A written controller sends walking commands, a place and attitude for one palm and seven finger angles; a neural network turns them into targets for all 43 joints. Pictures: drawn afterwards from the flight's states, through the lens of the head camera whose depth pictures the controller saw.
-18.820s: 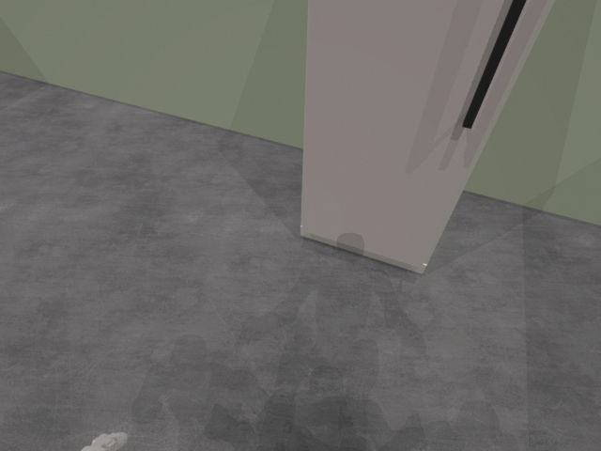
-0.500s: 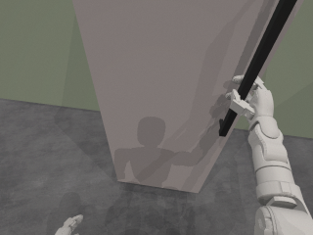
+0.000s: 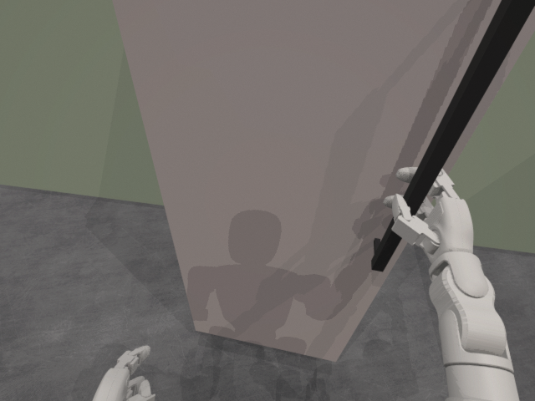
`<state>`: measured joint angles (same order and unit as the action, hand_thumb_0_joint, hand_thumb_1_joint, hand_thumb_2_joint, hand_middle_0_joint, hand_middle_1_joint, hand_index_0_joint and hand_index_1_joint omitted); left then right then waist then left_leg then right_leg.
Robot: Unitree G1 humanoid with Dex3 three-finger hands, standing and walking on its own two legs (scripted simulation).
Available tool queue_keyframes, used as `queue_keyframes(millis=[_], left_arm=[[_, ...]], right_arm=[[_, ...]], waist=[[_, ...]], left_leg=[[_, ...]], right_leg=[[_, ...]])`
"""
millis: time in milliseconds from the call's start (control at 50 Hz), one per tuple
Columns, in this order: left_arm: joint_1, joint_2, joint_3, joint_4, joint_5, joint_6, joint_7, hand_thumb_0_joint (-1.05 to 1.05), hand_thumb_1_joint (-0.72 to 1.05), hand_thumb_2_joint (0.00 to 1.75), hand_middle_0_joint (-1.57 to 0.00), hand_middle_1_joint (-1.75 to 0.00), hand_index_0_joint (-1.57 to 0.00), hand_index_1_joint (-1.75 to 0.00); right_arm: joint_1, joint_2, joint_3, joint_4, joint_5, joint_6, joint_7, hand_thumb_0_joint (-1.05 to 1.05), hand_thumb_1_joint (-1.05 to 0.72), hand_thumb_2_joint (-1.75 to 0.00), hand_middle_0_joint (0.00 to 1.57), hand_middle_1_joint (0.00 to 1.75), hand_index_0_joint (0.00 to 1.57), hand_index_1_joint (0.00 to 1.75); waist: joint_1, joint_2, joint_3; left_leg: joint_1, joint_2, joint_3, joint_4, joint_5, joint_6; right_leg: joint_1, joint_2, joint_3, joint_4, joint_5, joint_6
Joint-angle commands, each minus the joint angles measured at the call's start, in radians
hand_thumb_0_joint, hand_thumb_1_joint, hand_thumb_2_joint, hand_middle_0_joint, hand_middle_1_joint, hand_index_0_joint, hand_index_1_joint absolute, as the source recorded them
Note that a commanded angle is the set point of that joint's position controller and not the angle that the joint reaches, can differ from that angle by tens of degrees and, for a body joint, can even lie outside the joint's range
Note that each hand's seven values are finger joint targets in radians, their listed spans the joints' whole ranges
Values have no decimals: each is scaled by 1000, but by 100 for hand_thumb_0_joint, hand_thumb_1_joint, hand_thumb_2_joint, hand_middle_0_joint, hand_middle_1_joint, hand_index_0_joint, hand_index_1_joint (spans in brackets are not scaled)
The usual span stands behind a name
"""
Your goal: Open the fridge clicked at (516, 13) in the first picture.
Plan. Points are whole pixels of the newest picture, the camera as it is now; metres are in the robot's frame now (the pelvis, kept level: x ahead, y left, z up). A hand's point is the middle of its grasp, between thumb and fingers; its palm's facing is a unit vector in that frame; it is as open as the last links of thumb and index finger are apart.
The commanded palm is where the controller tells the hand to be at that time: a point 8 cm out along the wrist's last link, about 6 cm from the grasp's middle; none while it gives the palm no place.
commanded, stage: pull the door a little, standing still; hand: right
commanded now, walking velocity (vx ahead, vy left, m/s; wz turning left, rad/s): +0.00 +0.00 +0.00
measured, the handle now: (428, 154) +0.40 -0.18 +0.22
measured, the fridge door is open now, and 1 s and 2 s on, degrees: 4 35 54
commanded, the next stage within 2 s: walk backward, drawing the door open in 0.22 s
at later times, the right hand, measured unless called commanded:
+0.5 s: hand (390, 275) +0.25 -0.12 +0.14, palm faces +0.06 +0.98 -0.17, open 6.4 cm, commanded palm +0.22 -0.18 +0.15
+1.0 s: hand (331, 368) +0.14 -0.04 +0.14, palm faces +0.01 +0.98 -0.18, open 6.7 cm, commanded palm +0.11 -0.09 +0.15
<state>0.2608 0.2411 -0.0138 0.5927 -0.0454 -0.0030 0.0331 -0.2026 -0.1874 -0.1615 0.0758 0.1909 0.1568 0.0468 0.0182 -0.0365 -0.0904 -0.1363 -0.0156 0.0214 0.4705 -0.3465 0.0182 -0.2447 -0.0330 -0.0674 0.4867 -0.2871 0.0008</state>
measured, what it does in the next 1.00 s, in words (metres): shifts its weight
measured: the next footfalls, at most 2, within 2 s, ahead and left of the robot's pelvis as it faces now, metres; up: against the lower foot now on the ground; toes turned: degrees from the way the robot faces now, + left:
right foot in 1.22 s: -0.17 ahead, -0.03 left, +0.00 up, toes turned -22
left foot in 1.44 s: +0.01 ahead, +0.35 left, +0.00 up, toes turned -31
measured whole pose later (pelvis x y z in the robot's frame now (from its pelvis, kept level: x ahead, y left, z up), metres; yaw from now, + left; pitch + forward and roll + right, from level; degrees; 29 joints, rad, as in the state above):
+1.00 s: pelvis -0.14 +0.06 +0.00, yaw -8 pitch -1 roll -1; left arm 0.20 0.17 0.00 0.62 0.01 0.06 0.08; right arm 0.06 -0.16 0.10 -0.27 0.04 -0.02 -0.08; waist 0.10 -0.06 0.06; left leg -0.27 -0.08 0.07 0.49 -0.21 0.07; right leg -0.36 -0.02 0.09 0.38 -0.10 0.03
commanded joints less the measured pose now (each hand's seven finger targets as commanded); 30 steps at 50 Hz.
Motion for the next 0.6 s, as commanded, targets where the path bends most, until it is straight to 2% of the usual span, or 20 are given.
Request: queue_keyframes(millis=[0, 40, 60, 80, 120, 160, 220, 260, 280, 300, 320, 340, 360, 380, 420, 440, 500, 540, 560, 580], left_arm=[[-121, 111, 34, -134, 4, -39, 20, 0, 90, 90, -20, -30, -20, -30], [-129, 103, 32, -147, 8, -35, 20, 0, 90, 90, -20, -30, -20, -30], [-131, 107, 32, -150, 9, -31, 20, 0, 90, 90, -20, -30, -20, -30], [-138, 98, 29, -154, 10, -26, 19, 0, 90, 90, -20, -30, -20, -30], [-152, 95, 27, -170, 11, -20, 18, 0, 90, 90, -20, -30, -20, -30], [-160, 95, 25, -183, 13, -16, 17, 0, 90, 90, -20, -30, -20, -30], [-193, 81, 13, -206, 12, -13, 12, 0, 90, 90, -20, -30, -20, -30], [-202, 79, 11, -220, 12, -9, 6, 0, 90, 90, -20, -30, -20, -30], [-210, 72, 7, -230, 11, -7, 3, 0, 90, 90, -20, -30, -20, -30], [-212, 73, 3, -224, 12, -4, 3, 0, 90, 90, -20, -30, -20, -30], [-203, 103, -3, -221, 24, 12, 26, 0, 90, 90, -20, -30, -20, -30], [-186, 86, 5, -185, 41, 30, 33, 0, 90, 90, -20, -30, -20, -30], [-191, 94, 8, -194, 45, 40, 33, 0, 90, 90, -20, -30, -20, -30], [-193, 87, 4, -204, 46, 53, 30, 0, 90, 90, -20, -30, -20, -30], [-192, 82, 9, -219, 44, 73, 32, 0, 90, 90, -20, -30, -20, -30], [-195, 80, 10, -227, 43, 81, 32, 0, 90, 90, -20, -30, -20, -30], [-196, 70, 10, -241, 43, 93, 33, 0, 90, 90, -20, -30, -20, -30], [-200, 64, 9, -245, 47, 93, 32, 0, 90, 90, -20, -30, -20, -30], [-199, 66, 11, -244, 47, 93, 33, 0, 90, 90, -20, -30, -20, -30], [-197, 59, 10, -244, 47, 91, 31, 0, 90, 90, -20, -30, -20, -30]], right_arm=[[-404, -144, -27, -253, -1, -31, -4, 0, -90, -90, 45, 140, 45, 140], [-319, -132, -29, -290, 1, -9, -4, 0, -90, -90, 45, 140, 45, 140], [-277, -140, -30, -299, 0, 0, -1, 0, -90, -90, 45, 140, 45, 140], [-240, -117, -16, -312, 3, 7, 1, 0, -90, -90, 45, 140, 45, 140], [-200, -110, -7, -368, 5, 10, 8, 0, -90, -90, 45, 140, 45, 140], [-125, -112, -6, -393, 10, 0, 13, 0, -90, -90, 45, 140, 45, 140], [-15, -79, 12, -462, 24, -6, 23, 0, -90, -90, 45, 140, 45, 140], [78, -87, 12, -535, 22, -15, 23, 0, -90, -90, 45, 140, 45, 140], [133, -71, 25, -570, 21, -9, 26, 0, -90, -90, 45, 140, 45, 140], [86, -81, 30, -592, 15, -2, 23, 0, -90, -90, 45, 140, 45, 140], [-174, -303, -44, -636, -93, -114, -54, 0, -90, -90, 45, 140, 45, 140], [-4, -174, 21, -489, -101, -140, -78, 0, -90, -90, 45, 140, 45, 140], [73, -173, 24, -491, -108, -154, -87, 0, -90, -90, 45, 140, 45, 140], [110, -132, 73, -508, -115, -165, -85, 0, -90, -90, 45, 140, 45, 140], [124, -149, 69, -559, -119, -198, -92, 0, -90, -90, 45, 140, 45, 140], [124, -149, 73, -577, -120, -212, -96, 0, -90, -90, 45, 140, 45, 140], [152, -140, 86, -614, -122, -236, -108, 0, -90, -90, 45, 140, 45, 140], [161, -136, 93, -625, -124, -248, -117, 0, -90, -90, 45, 140, 45, 140], [174, -148, 86, -617, -126, -250, -122, 0, -90, -90, 45, 140, 45, 140], [181, -135, 93, -612, -129, -254, -125, 0, -90, -90, 45, 140, 45, 140]], waist=[[-14, 12, -203], [-37, -18, -255], [-45, 1, -270], [-47, 6, -279], [-52, 31, -298], [-60, 78, -287], [-65, 101, -223], [-74, 81, -211], [-74, 51, -194], [-67, 19, -182], [-16, -20, -65], [-6, 23, -69], [-20, 46, -66], [-11, 52, -91], [-6, 55, -165], [-4, 58, -186], [-1, 10, -222], [1, -9, -208], [-1, -16, -202], [3, -7, -193]], left_leg=[[-8, -5, 25, -6, 708, -9], [16, 1, 27, 6, 754, -8], [33, 3, 27, 6, 773, -10], [45, 8, 30, 14, 799, -12], [60, 10, 32, 17, 808, -12], [77, 11, 31, 9, 797, -14], [67, 12, 32, -4, 772, -16], [77, 15, 31, -6, 762, -13], [67, 15, 33, -4, 753, -12], [55, 15, 30, -9, 747, -11], [-101, 65, -50, -93, 748, -55], [-100, 79, -23, -86, 778, -62], [-96, 82, -16, -83, 823, -75], [-65, 81, -7, -60, 862, -72], [-43, 71, 6, -11, 882, -78], [-39, 64, 13, 4, 851, -76], [-76, 32, 24, 18, 588, -64], [-89, 24, 23, 1, 486, -60], [-89, 32, 20, -9, 476, -61], [-89, 35, 19, -22, 501, -60]], right_leg=[[221, 21, 31, 31, 589, -40], [253, 21, 39, 39, 672, -40], [258, 20, 35, 44, 686, -41], [262, 19, 40, 42, 717, -40], [269, 19, 45, 36, 719, -39], [256, 17, 42, 25, 680, -40], [223, 20, 42, 2, 591, -40], [213, 19, 37, -1, 575, -40], [212, 19, 36, -4, 581, -40], [219, 21, 36, -2, 576, -38], [214, -1, 20, 63, 561, -67], [220, 0, 40, 86, 574, -68], [208, -2, 40, 87, 580, -66], [211, -6, 43, 81, 606, -62], [260, -17, 51, 75, 688, -64], [272, -24, 58, 66, 716, -63], [329, -60, 89, 23, 805, -63], [312, -70, 97, 8, 793, -58], [300, -71, 97, 6, 760, -56], [284, -65, 90, 11, 749, -53]])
